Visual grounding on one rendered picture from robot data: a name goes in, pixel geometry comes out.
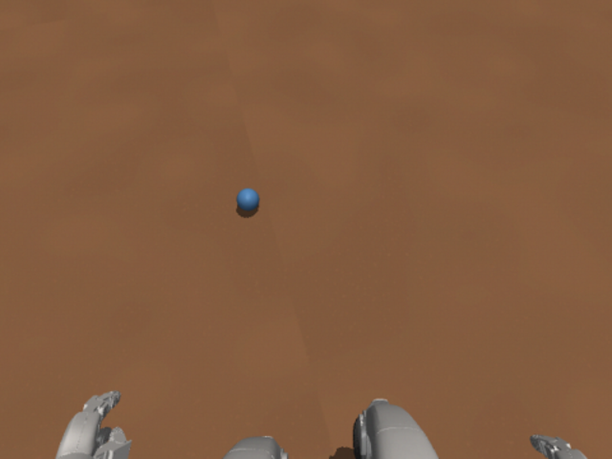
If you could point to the right robot hand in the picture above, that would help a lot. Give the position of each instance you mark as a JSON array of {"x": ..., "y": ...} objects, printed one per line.
[{"x": 555, "y": 448}]

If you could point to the left robot hand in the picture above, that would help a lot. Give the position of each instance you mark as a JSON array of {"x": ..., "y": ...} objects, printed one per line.
[{"x": 83, "y": 433}]

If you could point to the ball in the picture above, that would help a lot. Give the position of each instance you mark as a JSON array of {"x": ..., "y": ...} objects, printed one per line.
[{"x": 247, "y": 199}]

